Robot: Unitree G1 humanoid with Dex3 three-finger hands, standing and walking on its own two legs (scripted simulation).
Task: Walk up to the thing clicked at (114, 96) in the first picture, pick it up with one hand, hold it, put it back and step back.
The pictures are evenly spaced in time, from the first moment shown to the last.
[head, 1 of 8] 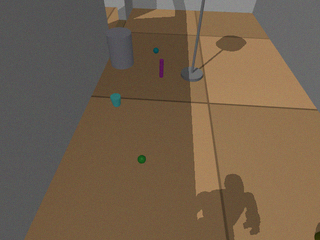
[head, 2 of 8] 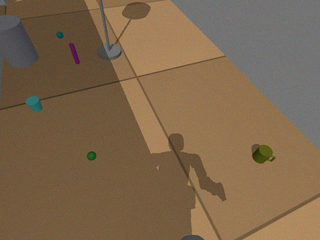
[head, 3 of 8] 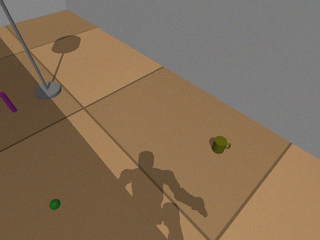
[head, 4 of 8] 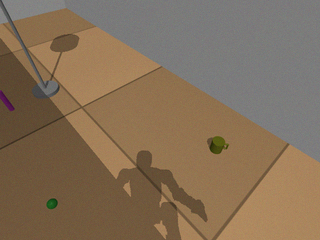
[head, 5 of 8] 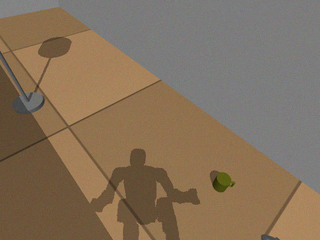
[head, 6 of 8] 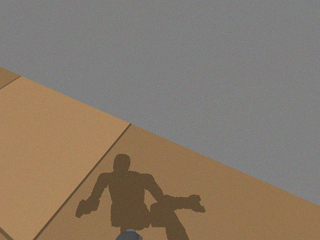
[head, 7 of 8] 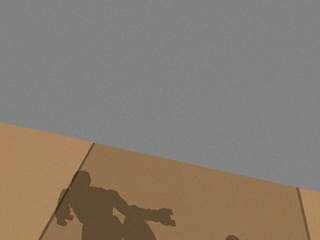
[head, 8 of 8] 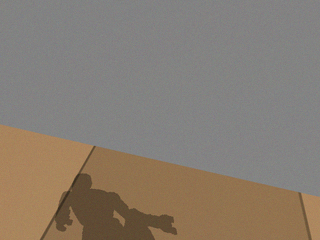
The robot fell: no
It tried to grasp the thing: no
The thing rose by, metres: 0.00
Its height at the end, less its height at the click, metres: +0.00
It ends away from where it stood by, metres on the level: 0.00
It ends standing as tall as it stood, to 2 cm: yes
